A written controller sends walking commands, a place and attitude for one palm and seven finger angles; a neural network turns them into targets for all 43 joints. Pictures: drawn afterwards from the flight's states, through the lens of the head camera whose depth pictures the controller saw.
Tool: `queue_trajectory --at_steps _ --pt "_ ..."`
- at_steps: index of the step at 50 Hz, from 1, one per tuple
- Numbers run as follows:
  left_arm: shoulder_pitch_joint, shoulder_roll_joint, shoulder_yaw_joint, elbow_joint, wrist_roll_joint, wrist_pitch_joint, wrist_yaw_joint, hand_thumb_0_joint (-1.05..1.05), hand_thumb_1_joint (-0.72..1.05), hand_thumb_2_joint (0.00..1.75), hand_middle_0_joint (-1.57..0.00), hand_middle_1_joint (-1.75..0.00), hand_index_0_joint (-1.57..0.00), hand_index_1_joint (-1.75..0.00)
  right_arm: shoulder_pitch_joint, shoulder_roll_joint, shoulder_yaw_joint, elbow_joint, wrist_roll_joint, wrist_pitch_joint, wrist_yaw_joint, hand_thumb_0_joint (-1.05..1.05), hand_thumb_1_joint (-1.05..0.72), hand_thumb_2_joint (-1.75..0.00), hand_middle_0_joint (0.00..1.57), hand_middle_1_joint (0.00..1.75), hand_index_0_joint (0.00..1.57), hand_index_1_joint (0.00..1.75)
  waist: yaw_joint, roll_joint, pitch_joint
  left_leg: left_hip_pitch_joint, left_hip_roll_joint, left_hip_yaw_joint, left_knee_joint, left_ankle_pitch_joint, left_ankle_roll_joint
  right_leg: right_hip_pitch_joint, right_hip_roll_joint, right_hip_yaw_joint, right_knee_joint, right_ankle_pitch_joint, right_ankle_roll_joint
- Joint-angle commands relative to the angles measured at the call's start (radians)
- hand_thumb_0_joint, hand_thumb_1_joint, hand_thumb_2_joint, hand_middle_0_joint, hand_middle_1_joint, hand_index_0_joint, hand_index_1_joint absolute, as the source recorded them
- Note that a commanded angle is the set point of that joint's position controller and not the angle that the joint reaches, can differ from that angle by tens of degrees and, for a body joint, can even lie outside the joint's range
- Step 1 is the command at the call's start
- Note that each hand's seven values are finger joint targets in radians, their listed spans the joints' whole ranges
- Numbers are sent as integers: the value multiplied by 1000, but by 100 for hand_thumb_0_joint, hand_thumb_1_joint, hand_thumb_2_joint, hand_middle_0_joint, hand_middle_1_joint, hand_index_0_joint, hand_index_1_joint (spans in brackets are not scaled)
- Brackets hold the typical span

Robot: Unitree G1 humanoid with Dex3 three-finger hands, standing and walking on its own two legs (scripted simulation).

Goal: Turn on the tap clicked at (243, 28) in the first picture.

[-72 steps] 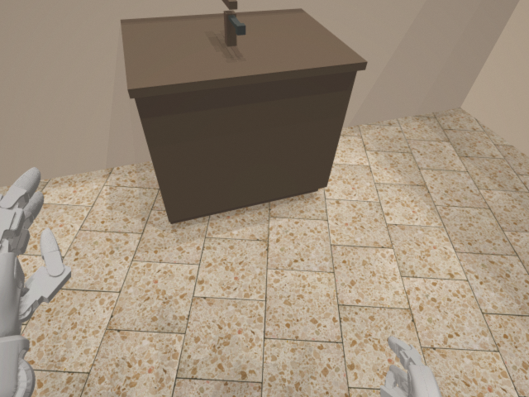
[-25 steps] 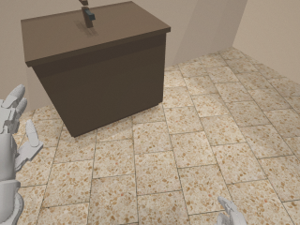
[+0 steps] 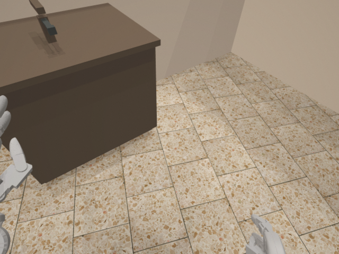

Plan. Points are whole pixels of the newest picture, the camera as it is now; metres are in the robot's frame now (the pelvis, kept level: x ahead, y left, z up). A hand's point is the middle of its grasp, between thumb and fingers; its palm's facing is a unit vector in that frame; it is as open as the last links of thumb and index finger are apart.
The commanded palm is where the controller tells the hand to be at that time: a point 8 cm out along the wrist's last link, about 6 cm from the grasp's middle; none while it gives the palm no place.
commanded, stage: walk to a spot facing it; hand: left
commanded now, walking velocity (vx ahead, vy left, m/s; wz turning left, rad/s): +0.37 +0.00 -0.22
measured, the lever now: (51, 30) +0.84 +0.53 +0.11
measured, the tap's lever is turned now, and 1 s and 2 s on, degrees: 0 0 0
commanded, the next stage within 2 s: turn to face it in 0.36 s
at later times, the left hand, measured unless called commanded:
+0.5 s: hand (132, 93) +0.42 +0.12 +0.17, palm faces +0.30 -0.83 -0.47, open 7.5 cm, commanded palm +0.33 +0.19 +0.19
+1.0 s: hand (115, 76) +0.42 +0.16 +0.21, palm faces +0.51 -0.77 -0.38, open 7.5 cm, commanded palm +0.37 +0.20 +0.19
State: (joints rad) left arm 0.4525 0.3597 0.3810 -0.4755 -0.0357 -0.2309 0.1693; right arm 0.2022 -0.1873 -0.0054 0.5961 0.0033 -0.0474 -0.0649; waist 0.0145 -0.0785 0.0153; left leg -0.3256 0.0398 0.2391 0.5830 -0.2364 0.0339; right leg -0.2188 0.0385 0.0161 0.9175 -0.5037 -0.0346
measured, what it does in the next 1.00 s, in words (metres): walks ahead: right foot, then left foot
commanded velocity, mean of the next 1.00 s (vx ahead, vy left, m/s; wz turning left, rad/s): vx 0.12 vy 0.00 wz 0.25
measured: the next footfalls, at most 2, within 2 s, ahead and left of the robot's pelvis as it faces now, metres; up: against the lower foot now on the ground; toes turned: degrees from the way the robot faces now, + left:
right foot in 0.34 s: +0.23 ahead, -0.18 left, +0.00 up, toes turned -13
left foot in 0.72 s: +0.37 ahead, +0.03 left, +0.00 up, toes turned +11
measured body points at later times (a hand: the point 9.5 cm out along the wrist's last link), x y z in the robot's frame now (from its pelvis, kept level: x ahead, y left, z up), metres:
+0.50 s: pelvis +0.17 -0.08 +0.00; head +0.23 -0.10 +0.44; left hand +0.39 +0.16 +0.20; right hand +0.31 -0.34 -0.11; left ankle +0.12 +0.05 -0.62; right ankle +0.19 -0.17 -0.72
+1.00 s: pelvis +0.25 -0.10 +0.01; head +0.27 -0.08 +0.46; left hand +0.39 +0.19 +0.23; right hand +0.46 -0.26 -0.07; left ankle +0.33 +0.02 -0.72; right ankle +0.28 -0.25 -0.69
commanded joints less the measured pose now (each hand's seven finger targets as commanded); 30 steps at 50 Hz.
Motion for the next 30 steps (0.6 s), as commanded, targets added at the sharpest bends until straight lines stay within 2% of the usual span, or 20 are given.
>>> queue_trajectory --at_steps 1,3,6,8,10,12,13,14,15,16,17,18,19,20,22,23,24,26,28,30 --pt "-223 220 77 -289 18 -62 -3 0 90 90 -20 -30 -20 -30 -94 -107 -15 -137 -20 -73 2 0 -90 -90 20 30 20 30 -36 242 -31 246 445 -606 -350 -75 228 -477 -113 66 437 0 26" --pt "-179 229 107 -316 27 -59 -3 0 90 90 -20 -30 -20 -30 -90 -116 -27 -121 -9 -82 2 0 -90 -90 20 30 20 30 -3 228 -2 152 380 -384 -343 -155 165 -457 -148 20 358 76 32" --pt "-45 150 96 -286 21 -51 -8 0 90 90 -20 -30 -20 -30 -60 -120 -35 -129 -11 -87 4 0 -90 -90 20 30 20 30 -2 292 -31 88 307 -192 -355 -94 109 -345 -150 -89 161 173 45" --pt "-10 146 109 -232 20 -44 -10 0 90 90 -20 -30 -20 -30 -59 -117 -35 -135 -9 -89 5 0 -90 -90 20 30 20 30 -9 319 -42 93 301 -108 -356 -27 90 -280 -146 -143 12 220 57" --pt "-40 111 79 -176 20 -39 -14 0 90 90 -20 -30 -20 -30 -49 -118 -37 -135 -8 -90 2 0 -90 -90 20 30 20 30 -26 317 -4 68 309 -84 -354 14 83 -235 -131 -183 -86 226 65" --pt "-92 113 69 -135 21 -41 -17 0 90 90 -20 -30 -20 -30 -46 -121 -41 -131 -7 -92 -4 0 -90 -90 20 30 20 30 -24 293 -4 96 304 -53 -297 46 72 -193 -108 -221 -170 237 66" --pt "-120 103 49 -138 23 -41 -20 0 90 90 -20 -30 -20 -30 -51 -119 -41 -137 -3 -93 -9 0 -90 -90 20 30 20 30 -23 283 -7 122 285 -23 -252 64 61 -165 -85 -252 -216 258 68" --pt "-136 138 70 -140 27 -44 -17 0 90 90 -20 -30 -20 -30 -52 -119 -42 -134 -4 -91 -10 0 -90 -90 20 30 20 30 -12 262 -39 136 269 -12 -140 124 54 -95 -65 -273 -300 266 62" --pt "-137 136 65 -136 28 -39 -18 0 90 90 -20 -30 -20 -30 -44 -108 -40 -128 2 -88 -9 0 -90 -90 20 30 20 30 -2 212 -93 150 224 19 24 195 39 7 -30 -297 -386 297 54" --pt "-157 165 69 -168 34 -33 -16 0 90 90 -20 -30 -20 -30 -44 -91 -41 -127 10 -88 -4 0 -90 -90 20 30 20 30 9 76 -157 102 173 23 269 206 24 128 -85 -194 -442 335 19" --pt "-170 217 99 -192 46 -28 -10 0 90 90 -20 -30 -20 -30 -59 -62 -39 -139 14 -79 -4 0 -90 -90 20 30 20 30 5 -213 -204 -155 69 2 565 -115 -7 295 -306 184 -476 570 -80" --pt "-116 216 119 -174 35 -23 -5 0 90 90 -20 -30 -20 -30 -92 -73 -28 -155 9 -79 -2 0 -90 -90 20 30 20 30 21 -259 -225 -339 1 -121 740 -360 -21 368 -435 418 -508 744 -160" --pt "-148 257 153 -263 33 -38 5 0 90 90 -20 -30 -20 -30 -110 -80 -24 -146 -3 -78 2 0 -90 -90 20 30 20 30 12 -112 -205 -351 52 -213 797 -356 -28 314 -493 428 -523 733 -179" --pt "-118 252 149 -286 18 -46 1 0 90 90 -20 -30 -20 -30 -71 -100 -46 -116 3 -75 11 0 -90 -90 20 30 20 30 3 -101 -237 -343 68 -254 820 -290 -38 319 -481 360 -520 639 -154" --pt "-5 266 194 -364 27 -62 16 0 90 90 -20 -30 -20 -30 -113 -99 -40 -118 5 -50 25 0 -90 -90 20 30 20 30 -1 -12 -222 -385 78 -261 839 -199 -53 312 -460 208 -492 719 -146" --pt "32 284 226 -385 27 -70 18 0 90 90 -20 -30 -20 -30 -133 -92 -39 -120 11 -35 25 0 -90 -90 20 30 20 30 -4 4 -222 -363 92 -267 788 -196 -59 275 -439 143 -485 735 -141" --pt "58 263 218 -408 25 -78 21 0 90 90 -20 -30 -20 -30 -133 -91 -37 -135 8 -28 22 0 -90 -90 20 30 20 30 -12 4 -199 -355 92 -249 723 -179 -65 254 -432 75 -496 786 -137" --pt "101 256 244 -411 13 -86 29 0 90 90 -20 -30 -20 -30 -110 -86 -44 -150 5 -16 20 0 -90 -90 20 30 20 30 -21 -5 -175 -266 104 -217 506 -150 -70 178 -409 -15 -493 887 -123" --pt "153 237 247 -372 1 -88 36 0 90 90 -20 -30 -20 -30 -96 -73 -46 -165 4 -7 13 0 -90 -90 20 30 20 30 -15 -44 -190 -188 85 -153 300 -132 -69 203 -382 -84 -457 950 -103" --pt "168 213 243 -309 -3 -80 47 0 90 90 -20 -30 -20 -30 -72 -74 -48 -172 -3 -11 12 0 -90 -90 20 30 20 30 -1 -67 -179 -168 44 -77 178 -83 -68 216 -369 -97 -438 993 -93"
